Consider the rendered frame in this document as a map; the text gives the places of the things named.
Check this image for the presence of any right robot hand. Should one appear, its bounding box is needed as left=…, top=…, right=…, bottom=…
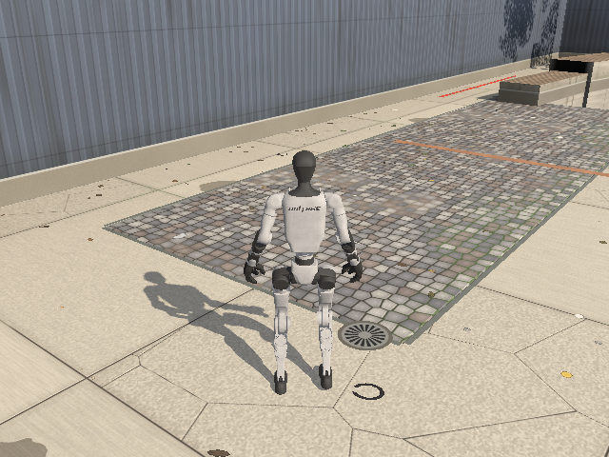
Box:
left=342, top=261, right=363, bottom=283

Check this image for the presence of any humanoid robot torso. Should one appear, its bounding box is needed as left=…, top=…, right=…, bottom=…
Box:
left=282, top=188, right=326, bottom=286

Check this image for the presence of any left robot forearm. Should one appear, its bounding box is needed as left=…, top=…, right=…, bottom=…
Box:
left=246, top=230, right=266, bottom=267

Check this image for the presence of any left robot hand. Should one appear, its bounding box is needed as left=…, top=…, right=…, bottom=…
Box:
left=244, top=262, right=265, bottom=284

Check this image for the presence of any right robot forearm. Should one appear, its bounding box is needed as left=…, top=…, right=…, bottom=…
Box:
left=341, top=230, right=360, bottom=266

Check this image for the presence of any left robot upper arm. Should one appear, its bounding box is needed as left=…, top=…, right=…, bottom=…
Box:
left=257, top=192, right=285, bottom=245

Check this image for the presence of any right robot upper arm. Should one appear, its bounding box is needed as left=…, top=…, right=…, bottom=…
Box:
left=324, top=192, right=351, bottom=245

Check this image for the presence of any robot head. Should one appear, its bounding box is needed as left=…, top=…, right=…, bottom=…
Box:
left=288, top=150, right=321, bottom=197

